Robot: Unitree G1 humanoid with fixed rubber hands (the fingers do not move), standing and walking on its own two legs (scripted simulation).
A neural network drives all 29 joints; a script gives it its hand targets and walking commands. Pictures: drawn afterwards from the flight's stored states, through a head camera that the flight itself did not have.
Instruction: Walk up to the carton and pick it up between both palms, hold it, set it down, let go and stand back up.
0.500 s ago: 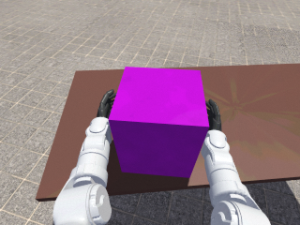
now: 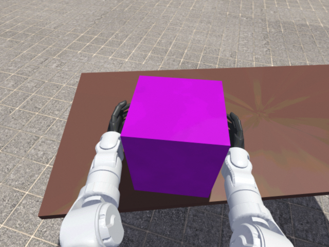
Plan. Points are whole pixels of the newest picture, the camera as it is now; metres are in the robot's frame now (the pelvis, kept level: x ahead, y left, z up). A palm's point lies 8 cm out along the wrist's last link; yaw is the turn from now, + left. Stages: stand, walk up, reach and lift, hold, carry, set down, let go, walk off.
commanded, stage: set down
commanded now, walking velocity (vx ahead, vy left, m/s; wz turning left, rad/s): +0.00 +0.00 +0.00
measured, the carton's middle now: (175, 139) +0.40 -0.02 +0.04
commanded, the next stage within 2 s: none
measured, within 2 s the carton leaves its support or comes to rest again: rests again in 0.32 s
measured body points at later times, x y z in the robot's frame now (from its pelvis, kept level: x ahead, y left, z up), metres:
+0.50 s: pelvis +0.01 +0.00 +0.00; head +0.07 +0.02 +0.44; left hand +0.43 +0.13 +0.04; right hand +0.38 -0.17 +0.03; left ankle -0.02 +0.12 -0.75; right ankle -0.02 -0.12 -0.74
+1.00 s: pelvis +0.01 +0.00 +0.00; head +0.07 +0.02 +0.44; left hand +0.43 +0.13 +0.04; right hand +0.38 -0.17 +0.03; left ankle -0.02 +0.12 -0.75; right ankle -0.02 -0.12 -0.75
